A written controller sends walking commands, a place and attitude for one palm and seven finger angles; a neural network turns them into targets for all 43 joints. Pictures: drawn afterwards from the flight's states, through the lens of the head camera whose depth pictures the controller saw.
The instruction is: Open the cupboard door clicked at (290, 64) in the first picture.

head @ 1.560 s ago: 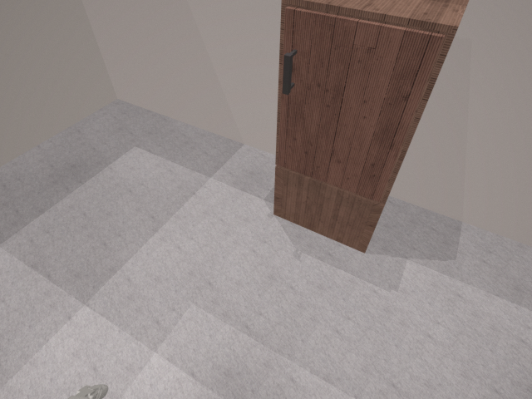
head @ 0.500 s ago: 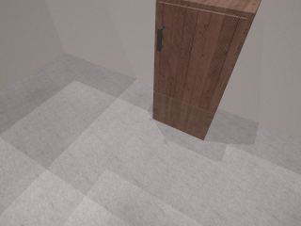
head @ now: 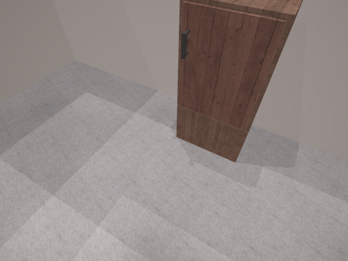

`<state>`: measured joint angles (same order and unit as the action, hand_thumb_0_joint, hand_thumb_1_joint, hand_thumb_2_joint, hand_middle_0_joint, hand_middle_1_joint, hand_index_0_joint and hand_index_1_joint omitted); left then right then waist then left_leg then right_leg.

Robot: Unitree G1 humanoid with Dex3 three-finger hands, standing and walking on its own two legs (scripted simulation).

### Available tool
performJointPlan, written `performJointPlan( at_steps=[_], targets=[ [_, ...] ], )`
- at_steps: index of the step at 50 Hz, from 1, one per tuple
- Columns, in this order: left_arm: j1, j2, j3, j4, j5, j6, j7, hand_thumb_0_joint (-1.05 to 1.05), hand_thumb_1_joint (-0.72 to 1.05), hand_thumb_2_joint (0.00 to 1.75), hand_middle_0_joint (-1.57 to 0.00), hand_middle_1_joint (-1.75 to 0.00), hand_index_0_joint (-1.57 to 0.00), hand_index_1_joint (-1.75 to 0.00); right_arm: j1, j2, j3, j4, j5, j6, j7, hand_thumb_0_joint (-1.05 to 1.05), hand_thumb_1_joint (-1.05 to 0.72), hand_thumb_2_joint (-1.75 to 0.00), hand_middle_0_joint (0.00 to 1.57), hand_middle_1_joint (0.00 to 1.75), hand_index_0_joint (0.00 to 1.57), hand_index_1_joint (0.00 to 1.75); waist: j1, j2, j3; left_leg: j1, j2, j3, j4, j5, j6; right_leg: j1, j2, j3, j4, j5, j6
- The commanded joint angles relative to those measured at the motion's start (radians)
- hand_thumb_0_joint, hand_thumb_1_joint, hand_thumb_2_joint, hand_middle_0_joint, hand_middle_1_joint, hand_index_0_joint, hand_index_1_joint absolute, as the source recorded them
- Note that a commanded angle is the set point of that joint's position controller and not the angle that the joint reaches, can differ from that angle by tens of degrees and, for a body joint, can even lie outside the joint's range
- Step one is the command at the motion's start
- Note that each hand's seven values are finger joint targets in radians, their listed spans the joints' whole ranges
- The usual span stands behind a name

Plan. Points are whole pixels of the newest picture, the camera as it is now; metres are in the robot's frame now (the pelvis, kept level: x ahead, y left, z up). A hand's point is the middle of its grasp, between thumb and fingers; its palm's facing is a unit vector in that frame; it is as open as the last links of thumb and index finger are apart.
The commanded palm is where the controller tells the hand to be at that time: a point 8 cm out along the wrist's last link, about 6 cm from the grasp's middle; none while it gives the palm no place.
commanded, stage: turn to face it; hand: left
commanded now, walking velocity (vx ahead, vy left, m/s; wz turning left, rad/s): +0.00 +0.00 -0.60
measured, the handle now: (185, 44) +1.04 +0.01 +0.00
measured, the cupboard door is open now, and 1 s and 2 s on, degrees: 0 0 0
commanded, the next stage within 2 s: take the last steps up to it in 0.86 s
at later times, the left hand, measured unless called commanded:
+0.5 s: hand out of the picture +0.04 +0.15 -0.17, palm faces -0.16 -0.95 -0.28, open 7.3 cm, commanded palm none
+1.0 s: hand out of the picture +0.09 +0.18 -0.18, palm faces -0.30 -0.93 -0.21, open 7.3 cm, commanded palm none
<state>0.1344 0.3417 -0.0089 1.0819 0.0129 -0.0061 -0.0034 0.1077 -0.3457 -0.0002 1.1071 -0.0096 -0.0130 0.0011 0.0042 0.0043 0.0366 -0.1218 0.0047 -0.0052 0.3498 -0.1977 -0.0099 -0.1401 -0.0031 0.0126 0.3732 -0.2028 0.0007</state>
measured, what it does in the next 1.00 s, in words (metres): steps on the spot, turning right: left foot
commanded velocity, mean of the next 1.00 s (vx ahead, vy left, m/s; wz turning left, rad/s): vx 0.02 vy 0.01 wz -0.38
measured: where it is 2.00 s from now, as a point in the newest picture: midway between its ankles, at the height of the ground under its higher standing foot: (168, 259)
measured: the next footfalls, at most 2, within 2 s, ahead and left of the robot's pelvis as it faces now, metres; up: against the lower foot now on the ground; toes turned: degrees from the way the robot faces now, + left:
left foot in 0.96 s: +0.03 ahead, +0.10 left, +0.00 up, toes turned -21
right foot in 1.38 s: +0.03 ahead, -0.12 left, +0.00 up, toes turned -30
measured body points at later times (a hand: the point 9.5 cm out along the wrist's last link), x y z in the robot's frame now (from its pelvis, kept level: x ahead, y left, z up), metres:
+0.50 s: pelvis -0.03 -0.04 -0.01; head +0.01 -0.08 +0.43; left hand +0.05 +0.20 -0.15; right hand -0.01 -0.30 -0.18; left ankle -0.02 +0.12 -0.67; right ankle -0.01 -0.11 -0.75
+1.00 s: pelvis -0.03 +0.01 -0.01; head -0.01 +0.03 +0.44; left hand +0.11 +0.23 -0.17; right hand -0.05 -0.25 -0.14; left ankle -0.01 +0.12 -0.75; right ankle -0.02 -0.11 -0.74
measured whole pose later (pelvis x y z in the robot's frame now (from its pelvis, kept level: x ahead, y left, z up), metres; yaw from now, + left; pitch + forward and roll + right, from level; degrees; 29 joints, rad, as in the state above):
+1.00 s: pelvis -0.03 +0.01 -0.01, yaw -22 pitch +1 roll -1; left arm 0.26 0.23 0.06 0.96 0.02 0.05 0.01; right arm 0.21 -0.18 -0.04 0.97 -0.01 0.00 -0.03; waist 0.01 -0.04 -0.01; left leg -0.23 0.00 0.01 0.50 -0.31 0.02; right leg -0.35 0.12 0.15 0.52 -0.23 -0.02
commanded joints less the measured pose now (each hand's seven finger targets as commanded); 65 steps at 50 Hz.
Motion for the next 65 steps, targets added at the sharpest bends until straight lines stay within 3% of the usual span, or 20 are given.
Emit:
performJointPlan(
  at_steps=[1, 4, 9, 13, 16, 17, 18, 19, 20, 21, 27, 33, 42, 46, 47, 49, 50, 54, 61, 65],
  targets=[
    [-0.050, 0.204, 0.048, -0.069, -0.002, -0.017, 0.015, 0.00, 0.90, 0.90, -0.20, -0.30, -0.20, -0.30, -0.035, -0.200, -0.040, -0.062, 0.001, -0.019, -0.018, 0.00, -0.90, -0.90, 0.20, 0.30, 0.20, 0.30, -0.008, -0.011, -0.064, 0.027, 0.119, -0.071, -0.027, 0.150, 0.029, -0.015, -0.110, 0.110, -0.041, 0.192, -0.034],
    [0.010, 0.102, 0.037, -0.071, -0.002, 0.017, 0.020, 0.00, 0.90, 0.90, -0.20, -0.30, -0.20, -0.30, 0.036, -0.084, -0.026, -0.063, -0.001, 0.003, -0.025, 0.00, -0.90, -0.90, 0.20, 0.30, 0.20, 0.30, -0.013, -0.008, -0.061, 0.023, 0.127, -0.019, 0.031, 0.163, 0.009, -0.058, -0.102, 0.123, 0.024, 0.258, -0.023],
    [0.032, 0.091, 0.056, -0.136, 0.004, 0.042, 0.010, 0.00, 0.90, 0.90, -0.20, -0.30, -0.20, -0.30, 0.049, -0.118, -0.059, -0.126, -0.004, 0.021, -0.035, 0.00, -0.90, -0.90, 0.20, 0.30, 0.20, 0.30, -0.011, 0.057, -0.040, 0.007, 0.204, -0.036, 0.035, 0.122, 0.048, -0.182, -0.034, 0.093, 0.188, 0.187, -0.010],
    [0.055, 0.042, 0.069, -0.178, 0.004, 0.056, 0.000, 0.00, 0.90, 0.90, -0.20, -0.30, -0.20, -0.30, 0.033, -0.123, -0.079, -0.171, -0.007, 0.015, -0.034, 0.00, -0.90, -0.90, 0.20, 0.30, 0.20, 0.30, -0.001, 0.187, -0.036, -0.024, 0.359, -0.102, -0.013, 0.287, 0.175, -0.257, -0.002, 0.009, 0.502, -0.288, 0.015],
    [0.171, 0.024, 0.083, -0.171, 0.005, 0.050, -0.008, 0.00, 0.90, 0.90, -0.20, -0.30, -0.20, -0.30, -0.039, -0.111, -0.089, -0.204, -0.012, 0.019, -0.034, 0.00, -0.90, -0.90, 0.20, 0.30, 0.20, 0.30, 0.068, 0.144, -0.054, -0.119, 0.315, 0.026, 0.159, 0.266, 0.107, -0.091, -0.041, -0.005, 0.318, -0.161, 0.005],
    [0.235, 0.055, 0.094, -0.156, 0.013, 0.038, -0.008, 0.00, 0.90, 0.90, -0.20, -0.30, -0.20, -0.30, -0.046, -0.095, -0.089, -0.214, -0.007, 0.028, -0.031, 0.00, -0.90, -0.90, 0.20, 0.30, 0.20, 0.30, 0.095, 0.002, -0.063, -0.189, 0.229, 0.096, 0.338, 0.115, 0.036, -0.017, -0.057, 0.026, 0.138, 0.047, 0.001],
    [0.247, 0.163, 0.114, -0.159, 0.027, 0.021, 0.009, 0.00, 0.90, 0.90, -0.20, -0.30, -0.20, -0.30, -0.007, -0.001, -0.076, -0.240, -0.001, 0.037, -0.027, 0.00, -0.90, -0.90, 0.20, 0.30, 0.20, 0.30, 0.083, -0.360, -0.040, -0.412, 0.053, 0.155, 0.608, -0.319, -0.045, 0.026, -0.292, 0.431, -0.054, 0.260, -0.054],
    [0.257, 0.172, 0.110, -0.169, 0.011, 0.024, 0.020, 0.00, 0.90, 0.90, -0.20, -0.30, -0.20, -0.30, -0.031, -0.004, -0.076, -0.256, 0.001, 0.045, -0.028, 0.00, -0.90, -0.90, 0.20, 0.30, 0.20, 0.30, 0.085, -0.322, -0.029, -0.410, 0.021, 0.015, 0.728, -0.407, -0.038, -0.066, -0.360, 0.558, -0.116, 0.322, -0.127],
    [0.199, 0.147, 0.109, -0.183, 0.007, 0.027, 0.023, 0.00, 0.90, 0.90, -0.20, -0.30, -0.20, -0.30, 0.021, -0.018, -0.083, -0.233, 0.001, 0.047, -0.027, 0.00, -0.90, -0.90, 0.20, 0.30, 0.20, 0.30, 0.039, -0.244, -0.037, -0.408, 0.047, -0.028, 0.777, -0.313, -0.027, -0.065, -0.323, 0.459, -0.123, 0.124, -0.163],
    [0.154, 0.117, 0.112, -0.201, 0.007, 0.026, 0.023, 0.00, 0.90, 0.90, -0.20, -0.30, -0.20, -0.30, 0.000, -0.015, -0.085, -0.225, 0.001, 0.046, -0.023, 0.00, -0.90, -0.90, 0.20, 0.30, 0.20, 0.30, 0.039, -0.224, -0.005, -0.419, 0.056, -0.035, 0.807, -0.267, -0.025, -0.127, -0.282, 0.476, -0.143, -0.001, -0.151],
    [0.159, 0.040, 0.103, -0.198, 0.000, 0.007, 0.027, 0.00, 0.90, 0.90, -0.20, -0.30, -0.20, -0.30, 0.066, 0.021, -0.081, -0.175, -0.006, 0.042, -0.027, 0.00, -0.90, -0.90, 0.20, 0.30, 0.20, 0.30, 0.011, -0.084, -0.097, -0.433, 0.059, -0.029, 0.767, -0.110, -0.056, 0.034, -0.186, 0.323, -0.066, 0.217, -0.114],
    [0.205, 0.021, 0.106, -0.179, 0.005, 0.012, 0.028, 0.00, 0.90, 0.90, -0.20, -0.30, -0.20, -0.30, 0.058, 0.030, -0.077, -0.179, -0.010, 0.047, -0.036, 0.00, -0.90, -0.90, 0.20, 0.30, 0.20, 0.30, 0.030, -0.109, -0.092, -0.444, 0.048, -0.040, 0.707, -0.125, -0.061, 0.061, -0.173, 0.366, -0.088, 0.179, -0.107],
    [0.169, 0.042, 0.112, -0.187, 0.020, 0.021, 0.028, 0.00, 0.90, 0.90, -0.20, -0.30, -0.20, -0.30, 0.072, 0.050, -0.065, -0.191, 0.002, 0.028, -0.035, 0.00, -0.90, -0.90, 0.20, 0.30, 0.20, 0.30, 0.032, -0.130, -0.071, -0.271, 0.025, -0.017, 0.390, -0.220, -0.024, -0.050, -0.178, 0.444, -0.104, 0.102, -0.192],
    [0.115, 0.041, 0.111, -0.194, 0.010, 0.029, 0.026, 0.00, 0.90, 0.90, -0.20, -0.30, -0.20, -0.30, 0.205, 0.060, -0.061, -0.153, 0.008, 0.010, -0.043, 0.00, -0.90, -0.90, 0.20, 0.30, 0.20, 0.30, -0.026, -0.114, -0.103, -0.029, 0.005, 0.003, 0.101, -0.061, 0.001, -0.162, -0.116, 0.405, -0.056, 0.055, -0.127],
    [0.104, 0.016, 0.105, -0.200, 0.006, 0.030, 0.025, 0.00, 0.90, 0.90, -0.20, -0.30, -0.20, -0.30, 0.234, 0.042, -0.062, -0.146, 0.011, 0.001, -0.046, 0.00, -0.90, -0.90, 0.20, 0.30, 0.20, 0.30, -0.040, -0.057, -0.102, 0.068, 0.052, -0.027, 0.022, -0.046, 0.013, -0.248, -0.065, 0.344, -0.001, -0.017, -0.088],
    [0.117, -0.055, 0.089, -0.209, 0.000, 0.031, 0.016, 0.00, 0.90, 0.90, -0.20, -0.30, -0.20, -0.30, 0.198, -0.064, -0.075, -0.174, -0.011, 0.003, -0.042, 0.00, -0.90, -0.90, 0.20, 0.30, 0.20, 0.30, -0.027, 0.282, -0.025, 0.012, 0.359, -0.393, -0.180, -0.236, 0.140, -0.430, 0.108, 0.097, 0.329, -0.285, 0.002],
    [0.106, -0.039, 0.096, -0.203, 0.009, 0.030, 0.015, 0.00, 0.90, 0.90, -0.20, -0.30, -0.20, -0.30, 0.151, -0.055, -0.066, -0.191, -0.016, 0.006, -0.038, 0.00, -0.90, -0.90, 0.20, 0.30, 0.20, 0.30, -0.010, 0.210, 0.014, -0.144, 0.387, -0.388, -0.218, -0.333, 0.186, -0.356, 0.063, 0.082, 0.476, -0.268, 0.017],
    [0.149, -0.057, 0.085, -0.148, 0.027, 0.022, -0.004, 0.00, 0.90, 0.90, -0.20, -0.30, -0.20, -0.30, 0.173, 0.011, -0.047, -0.157, -0.015, -0.011, -0.032, 0.00, -0.90, -0.90, 0.20, 0.30, 0.20, 0.30, 0.017, 0.122, 0.054, -0.101, 0.217, -0.202, -0.196, -0.267, 0.159, -0.424, 0.020, 0.011, 0.675, -0.162, 0.008],
    [0.003, -0.105, 0.055, -0.184, 0.020, -0.003, -0.009, 0.00, 0.90, 0.90, -0.20, -0.30, -0.20, -0.30, 0.377, 0.042, -0.047, -0.068, -0.017, -0.028, -0.031, 0.00, -0.90, -0.90, 0.20, 0.30, 0.20, 0.30, -0.059, 0.123, 0.077, 0.050, 0.230, -0.200, -0.146, -0.026, 0.225, -0.420, -0.055, -0.088, 0.409, -0.208, 0.014],
    [0.041, -0.126, 0.056, -0.163, 0.016, -0.013, -0.004, 0.00, 0.90, 0.90, -0.20, -0.30, -0.20, -0.30, 0.388, 0.049, -0.042, -0.043, -0.017, -0.029, -0.030, 0.00, -0.90, -0.90, 0.20, 0.30, 0.20, 0.30, -0.026, 0.102, 0.037, -0.003, 0.206, -0.171, -0.072, 0.120, 0.213, -0.235, -0.035, -0.124, 0.250, -0.171, 0.005]
  ],
)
